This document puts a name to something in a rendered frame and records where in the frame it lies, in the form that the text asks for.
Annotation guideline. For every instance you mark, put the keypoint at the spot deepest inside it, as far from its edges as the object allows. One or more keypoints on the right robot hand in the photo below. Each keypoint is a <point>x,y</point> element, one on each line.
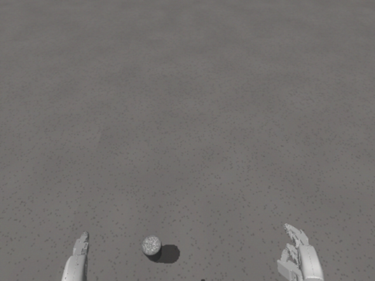
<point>306,259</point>

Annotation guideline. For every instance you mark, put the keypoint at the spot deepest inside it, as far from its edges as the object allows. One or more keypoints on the left robot hand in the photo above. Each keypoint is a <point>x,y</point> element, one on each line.
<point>76,266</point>

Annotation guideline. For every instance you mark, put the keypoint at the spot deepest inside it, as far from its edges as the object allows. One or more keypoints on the cup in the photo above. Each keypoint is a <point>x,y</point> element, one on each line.
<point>151,246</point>

